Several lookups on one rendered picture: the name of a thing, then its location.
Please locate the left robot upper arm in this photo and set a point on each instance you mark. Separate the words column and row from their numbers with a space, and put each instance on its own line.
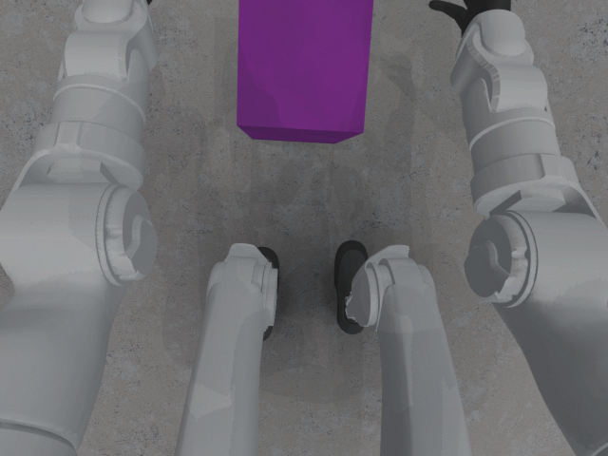
column 70, row 250

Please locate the robot right thigh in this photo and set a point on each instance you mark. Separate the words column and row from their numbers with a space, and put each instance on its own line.
column 422, row 410

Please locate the robot left thigh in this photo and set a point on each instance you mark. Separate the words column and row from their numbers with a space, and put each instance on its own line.
column 220, row 415

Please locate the carton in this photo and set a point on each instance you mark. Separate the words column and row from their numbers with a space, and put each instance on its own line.
column 302, row 69

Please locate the right robot hand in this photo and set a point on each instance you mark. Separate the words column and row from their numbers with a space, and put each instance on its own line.
column 464, row 16

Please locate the right robot forearm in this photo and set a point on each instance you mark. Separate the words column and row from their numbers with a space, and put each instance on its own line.
column 509, row 125

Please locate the left robot forearm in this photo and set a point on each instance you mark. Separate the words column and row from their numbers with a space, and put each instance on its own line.
column 100, row 101

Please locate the robot thigh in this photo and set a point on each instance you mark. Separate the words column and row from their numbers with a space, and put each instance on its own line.
column 220, row 415
column 422, row 410

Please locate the right robot upper arm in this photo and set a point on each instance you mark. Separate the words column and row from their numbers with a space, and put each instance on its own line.
column 546, row 274

